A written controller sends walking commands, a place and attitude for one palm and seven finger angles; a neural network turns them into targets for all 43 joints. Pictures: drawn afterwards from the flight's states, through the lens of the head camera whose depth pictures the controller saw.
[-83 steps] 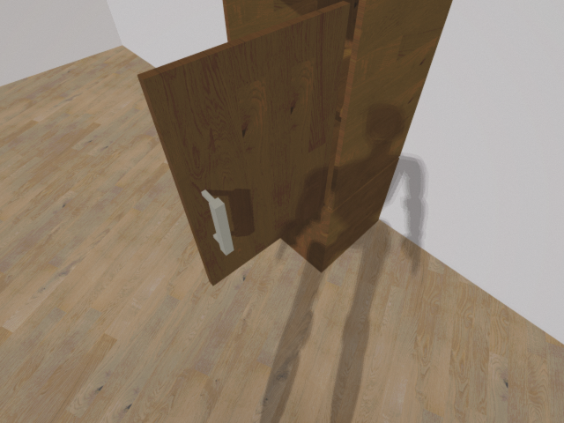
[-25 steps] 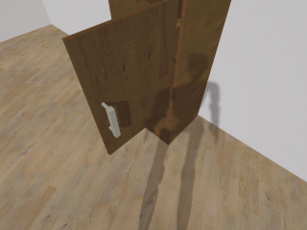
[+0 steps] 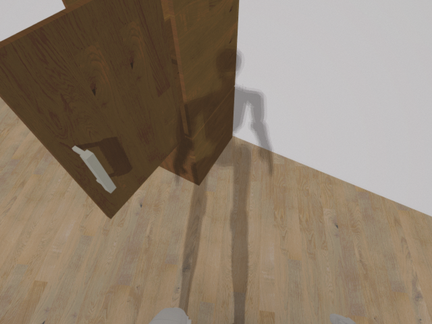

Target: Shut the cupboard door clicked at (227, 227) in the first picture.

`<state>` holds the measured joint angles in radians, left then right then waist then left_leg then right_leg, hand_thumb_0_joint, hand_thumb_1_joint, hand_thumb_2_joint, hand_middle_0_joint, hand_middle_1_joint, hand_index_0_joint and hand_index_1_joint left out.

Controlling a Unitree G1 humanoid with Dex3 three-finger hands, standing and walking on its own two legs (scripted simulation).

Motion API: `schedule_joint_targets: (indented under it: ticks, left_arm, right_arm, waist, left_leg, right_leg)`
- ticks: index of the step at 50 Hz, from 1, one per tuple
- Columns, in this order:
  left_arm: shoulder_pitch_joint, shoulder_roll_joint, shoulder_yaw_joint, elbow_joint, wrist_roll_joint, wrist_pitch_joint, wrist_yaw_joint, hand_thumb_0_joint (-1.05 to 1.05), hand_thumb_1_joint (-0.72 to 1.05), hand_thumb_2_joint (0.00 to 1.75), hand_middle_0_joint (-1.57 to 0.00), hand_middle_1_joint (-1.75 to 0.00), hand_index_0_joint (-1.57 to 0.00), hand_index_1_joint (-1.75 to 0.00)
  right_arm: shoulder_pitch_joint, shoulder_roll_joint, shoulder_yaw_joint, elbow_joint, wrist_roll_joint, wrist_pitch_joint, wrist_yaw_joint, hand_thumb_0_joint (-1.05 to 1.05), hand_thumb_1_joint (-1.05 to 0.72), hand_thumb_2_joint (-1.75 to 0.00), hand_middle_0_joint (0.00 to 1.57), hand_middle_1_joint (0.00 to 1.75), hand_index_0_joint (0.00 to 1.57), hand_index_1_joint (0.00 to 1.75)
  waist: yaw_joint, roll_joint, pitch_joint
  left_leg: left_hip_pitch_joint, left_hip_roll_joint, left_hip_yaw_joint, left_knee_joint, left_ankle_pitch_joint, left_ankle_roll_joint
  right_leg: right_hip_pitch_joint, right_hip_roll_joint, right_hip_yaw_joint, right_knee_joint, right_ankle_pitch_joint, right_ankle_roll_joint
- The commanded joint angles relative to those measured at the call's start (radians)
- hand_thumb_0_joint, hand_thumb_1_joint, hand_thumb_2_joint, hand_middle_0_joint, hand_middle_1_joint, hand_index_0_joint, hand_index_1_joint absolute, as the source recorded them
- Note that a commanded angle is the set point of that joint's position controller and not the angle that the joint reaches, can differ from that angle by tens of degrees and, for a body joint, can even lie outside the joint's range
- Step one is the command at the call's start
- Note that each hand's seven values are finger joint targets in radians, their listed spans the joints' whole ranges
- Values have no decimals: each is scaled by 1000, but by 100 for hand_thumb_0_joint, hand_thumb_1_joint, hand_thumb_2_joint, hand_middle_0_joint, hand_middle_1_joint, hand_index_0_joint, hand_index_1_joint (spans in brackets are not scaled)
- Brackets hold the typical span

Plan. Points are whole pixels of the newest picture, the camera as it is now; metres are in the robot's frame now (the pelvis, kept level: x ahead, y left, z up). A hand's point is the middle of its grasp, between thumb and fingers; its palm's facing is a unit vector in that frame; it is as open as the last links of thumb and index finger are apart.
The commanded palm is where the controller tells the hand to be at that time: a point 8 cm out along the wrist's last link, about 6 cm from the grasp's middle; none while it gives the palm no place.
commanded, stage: walk to a spot facing it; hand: left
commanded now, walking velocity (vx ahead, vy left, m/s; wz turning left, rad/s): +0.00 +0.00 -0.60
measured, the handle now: (94, 169) +0.44 +0.36 -0.09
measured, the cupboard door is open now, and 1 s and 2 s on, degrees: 87 87 87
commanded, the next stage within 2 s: turn to face it in 2.00 s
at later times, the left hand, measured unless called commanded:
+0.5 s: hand (140, 314) +0.14 +0.19 -0.17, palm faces -0.25 -0.92 -0.30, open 7.4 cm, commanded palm none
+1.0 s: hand (197, 293) +0.19 +0.07 -0.17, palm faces -0.56 -0.79 -0.24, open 7.4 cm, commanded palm none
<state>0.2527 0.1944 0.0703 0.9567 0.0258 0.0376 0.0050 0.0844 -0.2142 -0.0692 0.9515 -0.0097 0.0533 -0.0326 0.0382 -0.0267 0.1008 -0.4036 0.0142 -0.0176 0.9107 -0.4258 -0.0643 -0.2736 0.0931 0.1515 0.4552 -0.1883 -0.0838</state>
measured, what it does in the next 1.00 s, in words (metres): steps on the spot, turning right: left foot, then right foot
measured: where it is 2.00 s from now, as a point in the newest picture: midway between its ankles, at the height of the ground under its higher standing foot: (303, 320)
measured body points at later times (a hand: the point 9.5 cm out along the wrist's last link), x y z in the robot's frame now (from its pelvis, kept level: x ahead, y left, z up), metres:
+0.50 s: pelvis -0.02 -0.01 -0.03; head +0.04 -0.03 +0.42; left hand +0.16 +0.23 -0.15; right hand -0.02 -0.29 -0.17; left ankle -0.02 +0.15 -0.70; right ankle -0.01 -0.13 -0.75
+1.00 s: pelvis -0.02 -0.04 -0.02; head +0.01 -0.07 +0.42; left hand +0.22 +0.11 -0.15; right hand -0.15 -0.27 -0.17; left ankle +0.03 +0.11 -0.71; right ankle -0.08 -0.13 -0.75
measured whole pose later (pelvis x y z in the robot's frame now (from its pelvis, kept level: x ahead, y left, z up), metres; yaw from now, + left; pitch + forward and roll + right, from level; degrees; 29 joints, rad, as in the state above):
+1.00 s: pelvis -0.02 -0.04 -0.02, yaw -35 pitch +1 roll -1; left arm 0.15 0.24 0.07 0.90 0.02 0.01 -0.04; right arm 0.28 -0.25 -0.04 0.95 -0.03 0.04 0.00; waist -0.02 0.03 0.07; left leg -0.35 0.16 0.10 0.90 -0.52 -0.07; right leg -0.30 0.00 -0.06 0.62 -0.32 -0.03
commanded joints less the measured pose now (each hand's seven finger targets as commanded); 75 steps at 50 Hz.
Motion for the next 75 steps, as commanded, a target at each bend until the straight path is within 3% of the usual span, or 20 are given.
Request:
schedule_joint_targets:
  ticks: [1,5,7,9,18,21,31,33,34,38,45,46,47,48,50,61,63,65,71,75]
  left_arm:
    - [33,226,63,-70,4,-11,15,0,90,90,-20,-30,-20,-30]
    - [-40,217,59,-90,-4,-4,11,0,90,90,-20,-30,-20,-30]
    - [-46,137,38,-125,-19,-2,-5,0,90,90,-20,-30,-20,-30]
    - [-109,174,50,-182,-1,-11,-28,0,90,90,-20,-30,-20,-30]
    - [-50,148,33,-135,-9,-4,-51,0,90,90,-20,-30,-20,-30]
    - [111,367,69,-103,-8,-18,-14,0,90,90,-20,-30,-20,-30]
    - [-148,252,40,-162,-5,10,-6,0,90,90,-20,-30,-20,-30]
    - [-145,148,17,-198,-21,18,-22,0,90,90,-20,-30,-20,-30]
    - [-188,191,29,-220,-13,10,-33,0,90,90,-20,-30,-20,-30]
    - [-161,130,25,-164,-7,16,-48,0,90,90,-20,-30,-20,-30]
    - [-133,117,18,-141,-4,-12,-66,0,90,90,-20,-30,-20,-30]
    - [-25,171,36,-103,-1,-21,-59,0,90,90,-20,-30,-20,-30]
    - [90,308,66,-68,8,-36,-40,0,90,90,-20,-30,-20,-30]
    - [173,352,76,-53,-13,-37,-21,0,90,90,-20,-30,-20,-30]
    - [47,276,56,-80,-6,-49,-8,0,90,90,-20,-30,-20,-30]
    - [-28,221,49,-66,-5,-69,-25,0,90,90,-20,-30,-20,-30]
    - [-29,102,25,-95,-14,-65,-37,0,90,90,-20,-30,-20,-30]
    - [-116,117,28,-140,0,-79,-47,0,90,90,-20,-30,-20,-30]
    - [-142,47,6,-107,5,-52,-80,0,90,90,-20,-30,-20,-30]
    - [-203,47,0,-113,4,-50,-79,0,90,90,-20,-30,-20,-30]
  right_arm:
    - [-10,-85,-11,-91,11,-31,-12,0,-90,-90,20,30,20,30]
    - [94,-99,-11,-68,15,-44,-21,0,-90,-90,20,30,20,30]
    - [136,-220,-34,-72,-4,-58,-29,0,-90,-90,20,30,20,30]
    - [117,-272,-34,-115,-25,-59,-31,0,-90,-90,20,30,20,30]
    - [98,-249,-34,-119,-21,-46,-11,0,-90,-90,20,30,20,30]
    - [56,-167,-4,-184,5,-34,-9,0,-90,-90,20,30,20,30]
    - [224,-117,4,-80,4,-42,0,0,-90,-90,20,30,20,30]
    - [258,-284,-25,-92,-25,-61,-12,0,-90,-90,20,30,20,30]
    - [230,-307,-27,-110,-23,-65,-25,0,-90,-90,20,30,20,30]
    - [147,-204,-1,-112,-30,-73,-19,0,-90,-90,20,30,20,30]
    - [232,-240,-21,-66,-27,-65,5,0,-90,-90,20,30,20,30]
    - [202,-215,-18,-81,-18,-65,11,0,-90,-90,20,30,20,30]
    - [135,-118,0,-135,-3,-65,23,0,-90,-90,20,30,20,30]
    - [-8,-143,7,-194,-10,-63,22,0,-90,-90,20,30,20,30]
    - [-9,-156,-10,-174,-10,-70,29,0,-90,-90,20,30,20,30]
    - [131,-107,-11,-102,-9,-109,36,0,-90,-90,20,30,20,30]
    - [376,-266,-46,-34,-35,-125,9,0,-90,-90,20,30,20,30]
    - [413,-286,-38,-36,-36,-118,7,0,-90,-90,20,30,20,30]
    - [300,-145,4,-17,-28,-142,6,0,-90,-90,20,30,20,30]
    - [309,-157,-5,8,-28,-126,18,0,-90,-90,20,30,20,30]
  waist:
    - [7,-110,-150]
    - [-51,-98,-173]
    - [-71,242,-165]
    - [-64,162,-107]
    - [-10,204,-123]
    - [81,-288,-192]
    - [-84,-113,-143]
    - [-99,348,-117]
    - [-90,233,-108]
    - [-35,222,-101]
    - [-50,211,-128]
    - [5,84,-144]
    - [64,-305,-146]
    - [136,-273,-88]
    - [43,-189,-32]
    - [-72,-83,-78]
    - [-177,315,-180]
    - [-169,178,-119]
    - [-69,206,-97]
    - [-82,193,-69]
  left_leg:
    - [-27,-4,-21,-117,-23,16]
    - [231,-12,-14,-443,124,34]
    - [488,294,-317,-652,145,140]
    - [220,522,-420,-667,334,311]
    - [154,259,41,-337,595,104]
    - [-171,60,29,225,-256,2]
    - [261,9,69,-396,114,25]
    - [338,413,-404,-720,-37,179]
    - [174,515,-428,-737,48,263]
    - [240,317,-42,-561,603,190]
    - [198,305,102,-429,221,109]
    - [26,249,167,-268,96,62]
    - [-302,93,288,48,-204,-9]
    - [-415,88,97,211,-264,-5]
    - [-393,129,7,257,-90,-4]
    - [244,8,111,-403,194,6]
    - [599,342,-321,-582,-69,127]
    - [417,539,-572,-740,-276,274]
    - [339,298,36,-666,369,167]
    - [250,301,127,-656,312,157]
  right_leg:
    - [175,-266,354,-102,309,-117]
    - [20,-203,342,-44,253,-38]
    - [-326,6,115,178,-179,70]
    - [-292,-68,-64,616,-397,128]
    - [86,-54,-253,137,-66,96]
    - [250,-506,344,-112,436,-162]
    - [-158,-223,212,-50,-83,-27]
    - [-389,-2,-52,357,-361,91]
    - [-311,-71,-80,555,-384,109]
    - [-281,-106,-154,632,-293,134]
    - [61,-63,-305,75,-191,82]
    - [277,-112,-214,-41,-168,46]
    - [470,-413,253,-188,-168,-77]
    - [377,-521,429,-238,-100,-181]
    - [223,-428,360,-235,-286,-171]
    - [-64,-231,136,-91,-169,-66]
    - [-391,-25,-63,384,-328,33]
    - [-490,-108,-88,764,-387,40]
    - [-375,-181,-187,526,-113,80]
    - [-168,-135,-274,267,-58,66]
